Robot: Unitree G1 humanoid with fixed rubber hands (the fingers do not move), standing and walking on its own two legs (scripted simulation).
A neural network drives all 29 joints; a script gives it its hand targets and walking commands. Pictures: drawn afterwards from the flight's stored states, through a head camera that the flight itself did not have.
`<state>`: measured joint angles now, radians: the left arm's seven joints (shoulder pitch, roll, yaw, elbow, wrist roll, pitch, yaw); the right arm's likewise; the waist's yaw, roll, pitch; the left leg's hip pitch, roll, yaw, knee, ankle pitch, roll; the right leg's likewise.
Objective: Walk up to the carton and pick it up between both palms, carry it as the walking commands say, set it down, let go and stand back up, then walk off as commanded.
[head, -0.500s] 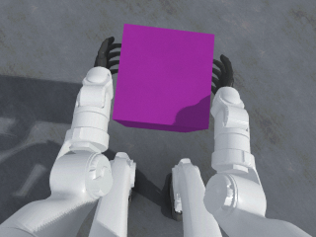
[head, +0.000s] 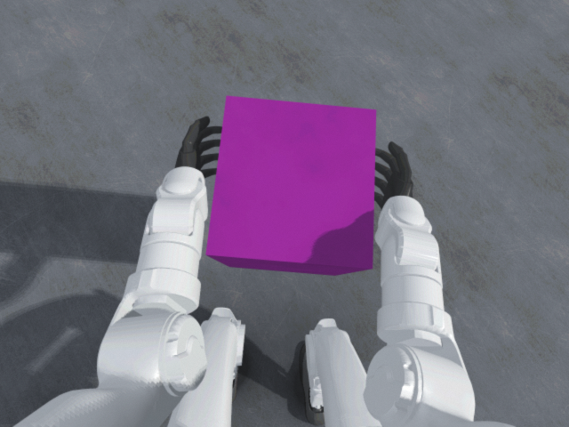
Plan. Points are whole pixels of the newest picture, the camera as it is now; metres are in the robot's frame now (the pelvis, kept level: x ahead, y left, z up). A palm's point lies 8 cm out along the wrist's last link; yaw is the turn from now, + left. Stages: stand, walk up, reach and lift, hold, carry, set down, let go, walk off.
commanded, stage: reach and lift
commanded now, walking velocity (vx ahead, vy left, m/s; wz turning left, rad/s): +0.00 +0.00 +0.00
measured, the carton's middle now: (290, 201) +0.43 -0.01 -0.12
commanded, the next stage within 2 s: none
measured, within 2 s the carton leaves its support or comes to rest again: neither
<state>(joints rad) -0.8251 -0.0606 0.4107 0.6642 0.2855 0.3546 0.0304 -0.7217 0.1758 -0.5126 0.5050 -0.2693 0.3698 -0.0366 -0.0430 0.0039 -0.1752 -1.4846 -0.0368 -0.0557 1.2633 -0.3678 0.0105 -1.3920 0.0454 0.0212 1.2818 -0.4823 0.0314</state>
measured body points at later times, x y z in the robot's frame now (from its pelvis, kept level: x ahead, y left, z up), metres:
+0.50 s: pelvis +0.02 +0.00 +0.07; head +0.17 +0.02 +0.49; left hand +0.43 +0.14 +0.02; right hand +0.40 -0.15 +0.03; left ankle +0.09 +0.11 -0.60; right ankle +0.05 -0.13 -0.60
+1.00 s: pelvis +0.04 +0.01 +0.12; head +0.12 +0.03 +0.56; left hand +0.41 +0.14 +0.09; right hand +0.39 -0.15 +0.11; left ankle +0.09 +0.11 -0.60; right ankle +0.05 -0.13 -0.60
